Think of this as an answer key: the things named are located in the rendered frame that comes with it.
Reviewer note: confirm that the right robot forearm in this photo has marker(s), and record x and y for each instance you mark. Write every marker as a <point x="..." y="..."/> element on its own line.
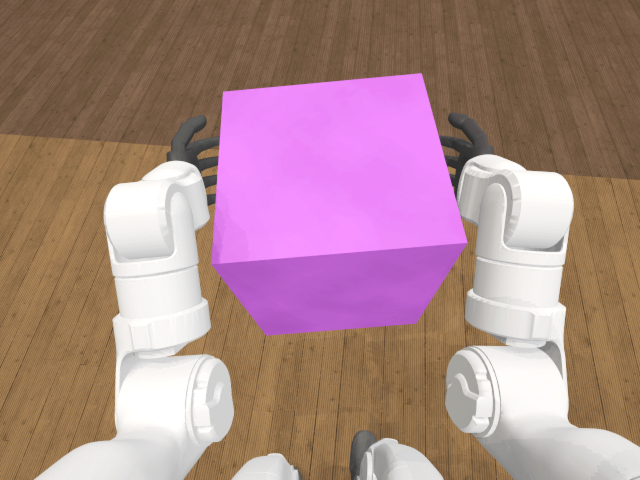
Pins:
<point x="523" y="220"/>

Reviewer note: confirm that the carton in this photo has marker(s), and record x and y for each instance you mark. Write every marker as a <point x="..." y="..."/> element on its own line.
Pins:
<point x="334" y="205"/>

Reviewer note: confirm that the robot right upper arm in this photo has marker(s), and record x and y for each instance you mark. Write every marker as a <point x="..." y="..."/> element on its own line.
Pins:
<point x="514" y="401"/>

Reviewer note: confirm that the right robot shin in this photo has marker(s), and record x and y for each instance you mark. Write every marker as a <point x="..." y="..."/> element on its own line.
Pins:
<point x="384" y="440"/>

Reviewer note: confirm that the robot right foot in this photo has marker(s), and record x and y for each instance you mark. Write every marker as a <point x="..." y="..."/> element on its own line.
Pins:
<point x="360" y="444"/>

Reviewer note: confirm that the robot left hand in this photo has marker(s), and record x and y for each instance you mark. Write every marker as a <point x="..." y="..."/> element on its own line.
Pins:
<point x="182" y="150"/>

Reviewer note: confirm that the left robot forearm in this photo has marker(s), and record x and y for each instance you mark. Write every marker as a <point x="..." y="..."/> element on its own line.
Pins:
<point x="150" y="227"/>

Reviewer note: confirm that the robot right hand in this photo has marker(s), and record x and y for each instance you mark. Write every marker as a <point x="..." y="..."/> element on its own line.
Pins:
<point x="467" y="150"/>

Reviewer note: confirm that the robot left upper arm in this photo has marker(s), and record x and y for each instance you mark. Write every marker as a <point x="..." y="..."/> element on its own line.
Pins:
<point x="169" y="410"/>

